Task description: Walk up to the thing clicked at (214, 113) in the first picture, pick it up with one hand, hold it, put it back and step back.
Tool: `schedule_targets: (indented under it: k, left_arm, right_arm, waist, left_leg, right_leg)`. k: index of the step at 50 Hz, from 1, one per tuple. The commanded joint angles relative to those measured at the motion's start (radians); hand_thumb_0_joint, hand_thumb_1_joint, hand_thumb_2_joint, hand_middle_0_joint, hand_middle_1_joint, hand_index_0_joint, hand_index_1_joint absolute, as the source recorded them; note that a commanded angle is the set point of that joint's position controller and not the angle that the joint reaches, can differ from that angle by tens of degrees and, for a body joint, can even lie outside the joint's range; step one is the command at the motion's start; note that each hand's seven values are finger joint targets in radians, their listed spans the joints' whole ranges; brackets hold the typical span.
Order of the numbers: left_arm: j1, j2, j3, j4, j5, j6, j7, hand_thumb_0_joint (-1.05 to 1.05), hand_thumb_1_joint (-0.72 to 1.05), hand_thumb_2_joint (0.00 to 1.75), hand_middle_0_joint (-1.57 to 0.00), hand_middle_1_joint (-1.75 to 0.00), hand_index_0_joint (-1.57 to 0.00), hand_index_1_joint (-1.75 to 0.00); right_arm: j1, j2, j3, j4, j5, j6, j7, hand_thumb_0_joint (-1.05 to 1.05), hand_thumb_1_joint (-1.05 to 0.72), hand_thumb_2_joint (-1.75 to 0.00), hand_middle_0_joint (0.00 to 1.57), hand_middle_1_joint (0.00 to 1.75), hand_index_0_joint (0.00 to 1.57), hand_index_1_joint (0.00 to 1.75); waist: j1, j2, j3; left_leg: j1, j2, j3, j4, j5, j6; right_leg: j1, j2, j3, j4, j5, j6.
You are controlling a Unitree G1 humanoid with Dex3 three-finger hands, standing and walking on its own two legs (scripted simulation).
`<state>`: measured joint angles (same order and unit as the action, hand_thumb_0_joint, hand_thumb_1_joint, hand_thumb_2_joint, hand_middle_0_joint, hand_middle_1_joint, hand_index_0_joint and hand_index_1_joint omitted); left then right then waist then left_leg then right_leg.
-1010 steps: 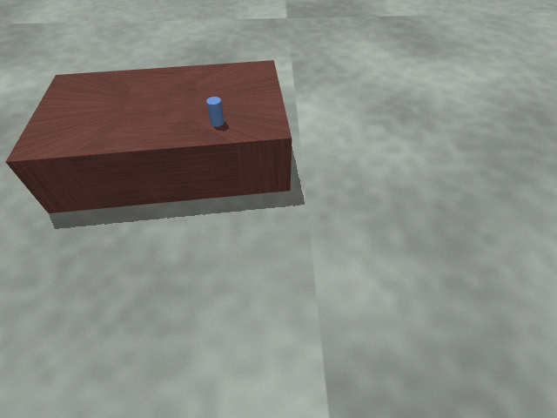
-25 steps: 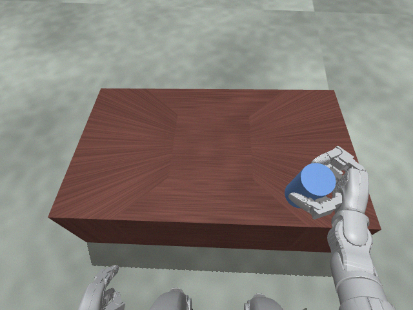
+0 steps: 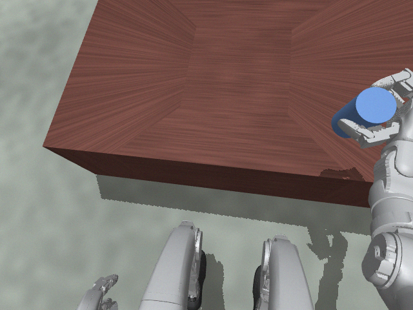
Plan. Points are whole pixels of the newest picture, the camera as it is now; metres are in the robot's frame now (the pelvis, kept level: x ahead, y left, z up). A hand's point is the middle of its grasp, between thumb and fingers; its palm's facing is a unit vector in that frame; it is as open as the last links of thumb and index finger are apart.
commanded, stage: crouch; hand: right
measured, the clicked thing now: (359, 115) +0.47 -0.21 -0.01
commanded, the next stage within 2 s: lower in 0.72 s
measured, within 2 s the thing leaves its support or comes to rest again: neither
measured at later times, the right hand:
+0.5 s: hand (358, 110) +0.52 -0.24 -0.06, palm faces +0.29 +0.96 -0.02, open 9.6 cm
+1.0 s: hand (350, 113) +0.54 -0.24 -0.11, palm faces +0.29 +0.96 -0.01, open 9.6 cm
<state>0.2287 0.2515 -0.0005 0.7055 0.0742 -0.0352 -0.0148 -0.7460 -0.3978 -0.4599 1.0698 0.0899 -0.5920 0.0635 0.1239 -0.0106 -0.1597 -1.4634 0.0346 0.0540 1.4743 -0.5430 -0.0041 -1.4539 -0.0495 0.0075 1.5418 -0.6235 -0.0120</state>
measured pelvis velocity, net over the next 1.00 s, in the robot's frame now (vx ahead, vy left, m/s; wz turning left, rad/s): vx -0.02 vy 0.00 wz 0.02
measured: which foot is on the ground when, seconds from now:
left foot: down 0.00-1.00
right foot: down 0.00-1.00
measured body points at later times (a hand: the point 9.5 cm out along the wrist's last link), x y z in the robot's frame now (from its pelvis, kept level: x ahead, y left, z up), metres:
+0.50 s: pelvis -0.02 +0.01 -0.07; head +0.19 -0.03 +0.32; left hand +0.02 +0.28 -0.19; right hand +0.50 -0.29 -0.06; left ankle +0.07 +0.13 -0.56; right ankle +0.04 -0.11 -0.56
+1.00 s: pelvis -0.02 +0.00 -0.12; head +0.21 -0.03 +0.27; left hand +0.02 +0.28 -0.23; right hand +0.52 -0.29 -0.11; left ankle +0.07 +0.13 -0.56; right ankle +0.04 -0.11 -0.56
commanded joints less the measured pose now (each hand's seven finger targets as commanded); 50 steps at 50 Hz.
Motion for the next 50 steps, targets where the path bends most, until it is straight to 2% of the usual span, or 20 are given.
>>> schedule_targets:
  k: [1, 5, 9, 11, 14, 16, 18, 19, 30, 33, 34, 36, 37, 40, 42, 44, 46, 47, 48, 50]
  left_arm:
    - [0.162, 0.209, 0.073, -0.049, 0.0, -0.006, 0.008, 0.0, 0.88, 0.92, -0.2, -0.3, -0.19, -0.31]
    - [0.152, 0.203, 0.059, -0.061, 0.004, 0.009, 0.002, 0.0, 0.88, 0.91, -0.2, -0.3, -0.19, -0.3]
    - [0.153, 0.2, 0.049, -0.059, 0.007, 0.013, 0.002, 0.0, 0.88, 0.92, -0.2, -0.3, -0.19, -0.3]
    - [0.17, 0.207, 0.049, -0.061, 0.01, 0.017, 0.005, 0.0, 0.88, 0.92, -0.2, -0.3, -0.19, -0.3]
    - [0.168, 0.207, 0.04, -0.06, 0.009, 0.017, 0.005, 0.0, 0.88, 0.92, -0.2, -0.3, -0.19, -0.3]
    - [0.169, 0.216, 0.038, -0.059, 0.008, 0.015, 0.007, 0.0, 0.88, 0.92, -0.2, -0.3, -0.19, -0.3]
    - [0.178, 0.226, 0.038, -0.056, 0.009, 0.017, 0.007, 0.0, 0.89, 0.91, -0.2, -0.3, -0.2, -0.3]
    - [0.179, 0.229, 0.038, -0.057, 0.009, 0.019, 0.008, 0.0, 0.89, 0.91, -0.2, -0.3, -0.2, -0.3]
    - [0.192, 0.237, 0.028, -0.061, 0.006, 0.028, 0.015, 0.0, 0.88, 0.92, -0.2, -0.3, -0.2, -0.31]
    - [0.2, 0.243, 0.029, -0.061, 0.005, 0.036, 0.012, 0.0, 0.88, 0.92, -0.2, -0.3, -0.2, -0.31]
    - [0.2, 0.239, 0.03, -0.061, 0.007, 0.036, 0.01, 0.0, 0.88, 0.92, -0.2, -0.3, -0.2, -0.31]
    - [0.199, 0.239, 0.028, -0.066, 0.006, 0.04, 0.009, 0.0, 0.88, 0.92, -0.2, -0.3, -0.2, -0.31]
    - [0.199, 0.24, 0.03, -0.07, 0.006, 0.045, 0.01, 0.0, 0.88, 0.92, -0.2, -0.3, -0.2, -0.31]
    - [0.204, 0.238, 0.029, -0.07, 0.003, 0.048, 0.009, 0.0, 0.88, 0.92, -0.21, -0.3, -0.2, -0.31]
    - [0.211, 0.243, 0.03, -0.066, 0.004, 0.051, 0.008, 0.0, 0.88, 0.92, -0.21, -0.3, -0.2, -0.31]
    - [0.206, 0.241, 0.028, -0.066, 0.005, 0.052, 0.006, 0.0, 0.88, 0.92, -0.21, -0.3, -0.2, -0.31]
    - [0.204, 0.24, 0.021, -0.061, 0.007, 0.052, 0.002, 0.0, 0.88, 0.92, -0.21, -0.3, -0.2, -0.31]
    - [0.206, 0.236, 0.021, -0.069, 0.008, 0.056, 0.0, 0.0, 0.87, 0.92, -0.21, -0.3, -0.2, -0.31]
    - [0.203, 0.244, 0.022, -0.071, 0.008, 0.057, -0.001, 0.0, 0.88, 0.91, -0.21, -0.3, -0.2, -0.31]
    - [0.201, 0.245, 0.017, -0.083, 0.01, 0.062, -0.003, 0.0, 0.88, 0.91, -0.21, -0.3, -0.2, -0.31]
  right_arm:
    - [-0.427, -0.257, -0.056, -0.175, 0.005, -0.079, -0.011, 0.0, -0.15, -1.28, 1.25, 1.39, 1.29, 1.39]
    - [-0.476, -0.367, -0.114, -0.184, -0.027, -0.086, -0.031, 0.0, -0.16, -1.31, 1.29, 1.43, 1.33, 1.43]
    - [-0.509, -0.35, -0.095, -0.14, -0.038, -0.079, -0.02, 0.0, -0.15, -1.32, 1.28, 1.44, 1.32, 1.44]
    - [-0.562, -0.403, -0.105, -0.167, -0.05, -0.073, -0.017, 0.0, -0.15, -1.33, 1.28, 1.45, 1.33, 1.45]
    - [-0.557, -0.366, -0.084, -0.101, -0.047, -0.05, -0.008, 0.0, -0.14, -1.34, 1.27, 1.44, 1.32, 1.44]
    - [-0.603, -0.413, -0.096, -0.127, -0.052, -0.046, -0.005, 0.0, -0.13, -1.34, 1.27, 1.45, 1.32, 1.45]
    - [-0.607, -0.401, -0.08, -0.105, -0.055, -0.036, 0.0, 0.0, -0.14, -1.35, 1.28, 1.45, 1.33, 1.45]
    - [-0.645, -0.445, -0.104, -0.153, -0.051, -0.039, -0.005, 0.0, -0.15, -1.35, 1.27, 1.46, 1.33, 1.46]
    - [-0.634, -0.464, -0.115, -0.146, -0.047, 0.004, 0.008, 0.0, -0.15, -1.4, 1.3, 1.5, 1.35, 1.5]
    - [-0.662, -0.508, -0.146, -0.192, -0.047, 0.004, 0.003, 0.0, -0.16, -1.39, 1.31, 1.5, 1.36, 1.5]
    - [-0.634, -0.454, -0.114, -0.162, -0.048, 0.013, 0.008, 0.0, -0.17, -1.4, 1.31, 1.5, 1.37, 1.51]
    - [-0.655, -0.473, -0.123, -0.185, -0.051, 0.015, 0.008, 0.0, -0.16, -1.4, 1.31, 1.5, 1.36, 1.5]
    - [-0.688, -0.532, -0.156, -0.232, -0.054, 0.01, 0.002, 0.0, -0.16, -1.39, 1.3, 1.49, 1.35, 1.49]
    - [-0.649, -0.45, -0.118, -0.164, -0.047, 0.028, 0.01, 0.0, -0.13, -1.36, 1.27, 1.46, 1.32, 1.46]
    - [-0.682, -0.495, -0.138, -0.196, -0.051, 0.028, 0.011, 0.0, -0.14, -1.37, 1.28, 1.47, 1.33, 1.47]
    - [-0.621, -0.41, -0.099, -0.093, -0.05, 0.045, 0.017, 0.0, -0.13, -1.38, 1.29, 1.49, 1.35, 1.49]
    - [-0.617, -0.417, -0.112, -0.061, -0.046, 0.04, 0.02, 0.0, -0.14, -1.38, 1.29, 1.48, 1.34, 1.48]
    - [-0.653, -0.494, -0.155, -0.127, -0.052, 0.027, 0.015, 0.0, -0.11, -1.37, 1.28, 1.48, 1.33, 1.48]
    - [-0.635, -0.469, -0.128, -0.081, -0.06, 0.03, 0.02, 0.0, -0.13, -1.38, 1.29, 1.48, 1.34, 1.48]
    - [-0.661, -0.506, -0.144, -0.109, -0.064, 0.018, 0.019, 0.0, -0.13, -1.37, 1.28, 1.47, 1.33, 1.47]
  waist:
    - [0.023, -0.116, -0.615]
    - [0.004, -0.142, -0.633]
    - [0.037, -0.158, -0.619]
    - [0.038, -0.176, -0.68]
    - [0.057, -0.158, -0.637]
    - [0.051, -0.204, -0.626]
    - [0.059, -0.227, -0.625]
    - [0.052, -0.236, -0.646]
    - [0.063, -0.207, -0.699]
    - [0.052, -0.245, -0.724]
    - [0.068, -0.235, -0.717]
    - [0.068, -0.232, -0.719]
    - [0.052, -0.249, -0.735]
    - [0.074, -0.214, -0.705]
    - [0.068, -0.241, -0.709]
    - [0.091, -0.187, -0.657]
    - [0.09, -0.19, -0.61]
    - [0.072, -0.203, -0.635]
    - [0.085, -0.191, -0.645]
    - [0.077, -0.197, -0.669]
  left_leg:
    - [0.257, -0.039, -0.019, -0.096, 0.284, 0.047]
    - [0.213, -0.036, -0.023, -0.059, 0.207, 0.046]
    - [0.168, -0.035, -0.027, -0.03, 0.163, 0.045]
    - [0.187, -0.035, -0.031, -0.02, 0.175, 0.045]
    - [0.175, -0.033, -0.031, -0.009, 0.155, 0.042]
    - [0.103, -0.033, -0.025, 0.013, 0.122, 0.046]
    - [0.049, -0.033, -0.016, 0.037, 0.119, 0.048]
    - [0.052, -0.032, -0.019, 0.043, 0.125, 0.048]
    - [0.08, -0.028, -0.021, 0.105, 0.189, 0.043]
    - [0.037, -0.028, -0.015, 0.132, 0.2, 0.047]
    - [0.034, -0.028, -0.012, 0.139, 0.21, 0.047]
    - [0.024, -0.028, -0.009, 0.149, 0.201, 0.049]
    - [0.031, -0.027, -0.014, 0.151, 0.196, 0.049]
    - [0.015, -0.025, -0.009, 0.164, 0.208, 0.047]
    - [-0.015, -0.024, -0.008, 0.178, 0.208, 0.049]
    - [-0.026, -0.026, -0.006, 0.187, 0.204, 0.045]
    - [-0.064, -0.021, -0.007, 0.215, 0.192, 0.047]
    - [-0.058, -0.022, -0.01, 0.223, 0.189, 0.047]
    - [-0.057, -0.021, -0.011, 0.227, 0.185, 0.044]
    - [-0.038, -0.018, -0.017, 0.24, 0.178, 0.04]
  right_leg:
    - [0.367, 0.023, 0.077, -0.146, 0.388, 0.003]
    - [0.303, 0.023, 0.073, -0.121, 0.301, 0.0]
    - [0.217, 0.025, 0.065, -0.085, 0.218, -0.004]
    - [0.211, 0.027, 0.051, -0.058, 0.228, -0.008]
    - [0.129, 0.03, 0.047, -0.031, 0.185, -0.012]
    - [0.137, 0.026, 0.06, -0.032, 0.168, -0.005]
    - [0.17, 0.019, 0.077, -0.023, 0.183, 0.001]
    - [0.17, 0.019, 0.071, -0.009, 0.187, -0.003]
    - [0.072, 0.024, 0.051, 0.086, 0.236, -0.01]
    - [0.115, 0.02, 0.059, 0.101, 0.286, -0.005]
    - [0.115, 0.02, 0.059, 0.111, 0.296, -0.005]
    - [0.1, 0.02, 0.064, 0.11, 0.284, -0.004]
    - [0.091, 0.022, 0.06, 0.113, 0.274, -0.006]
    - [0.071, 0.021, 0.063, 0.131, 0.281, -0.008]
    - [0.081, 0.02, 0.066, 0.14, 0.297, -0.003]
    - [0.028, 0.02, 0.063, 0.166, 0.276, -0.008]
    - [-0.044, 0.024, 0.063, 0.185, 0.253, -0.008]
    - [-0.061, 0.025, 0.057, 0.193, 0.244, -0.01]
    - [-0.06, 0.027, 0.054, 0.207, 0.236, -0.012]
    - [-0.093, 0.03, 0.046, 0.222, 0.214, -0.015]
